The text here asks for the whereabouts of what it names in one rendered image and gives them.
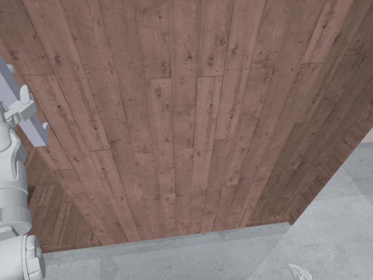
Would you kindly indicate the right robot hand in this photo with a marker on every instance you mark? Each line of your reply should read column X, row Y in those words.
column 299, row 273

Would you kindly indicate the wardrobe door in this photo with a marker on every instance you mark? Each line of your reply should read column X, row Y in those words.
column 166, row 116
column 341, row 92

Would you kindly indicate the robot left upper arm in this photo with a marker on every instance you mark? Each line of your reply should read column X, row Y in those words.
column 21, row 258

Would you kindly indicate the handle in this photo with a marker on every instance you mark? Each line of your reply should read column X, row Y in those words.
column 10, row 93

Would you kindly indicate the left robot forearm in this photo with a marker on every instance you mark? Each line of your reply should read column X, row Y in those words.
column 15, row 217

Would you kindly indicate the left robot hand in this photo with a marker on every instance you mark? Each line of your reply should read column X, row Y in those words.
column 21, row 110

